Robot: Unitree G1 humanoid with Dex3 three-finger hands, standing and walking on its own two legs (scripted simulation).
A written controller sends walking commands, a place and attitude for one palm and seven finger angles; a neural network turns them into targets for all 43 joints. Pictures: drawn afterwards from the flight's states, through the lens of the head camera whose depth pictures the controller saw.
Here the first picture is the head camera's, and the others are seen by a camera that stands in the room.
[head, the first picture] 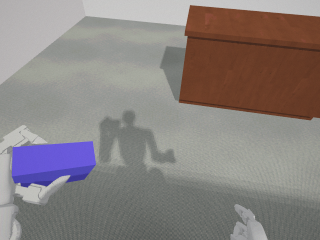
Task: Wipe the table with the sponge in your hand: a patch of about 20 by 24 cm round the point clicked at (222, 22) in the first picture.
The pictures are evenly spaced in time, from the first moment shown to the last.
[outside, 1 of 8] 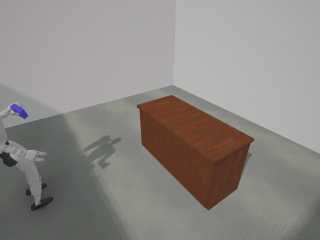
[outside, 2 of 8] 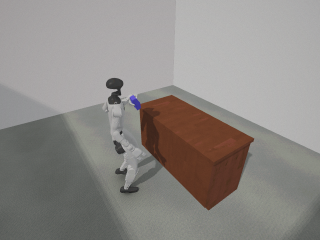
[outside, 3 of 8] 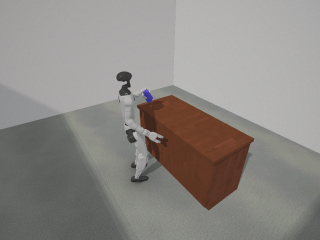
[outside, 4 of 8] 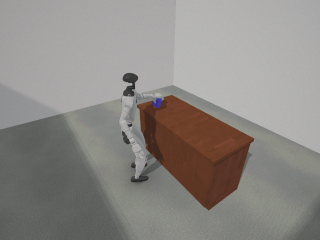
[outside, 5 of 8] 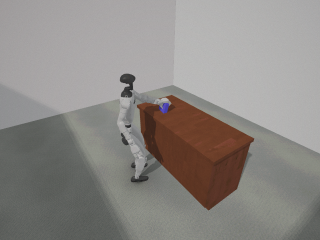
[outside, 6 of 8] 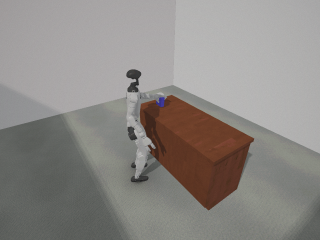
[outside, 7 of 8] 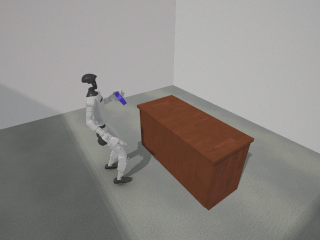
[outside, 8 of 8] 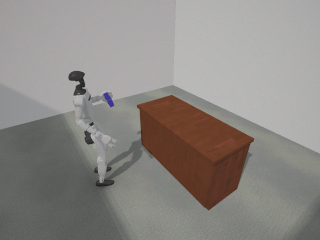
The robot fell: no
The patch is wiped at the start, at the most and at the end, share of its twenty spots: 0.00 0.95 0.95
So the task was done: yes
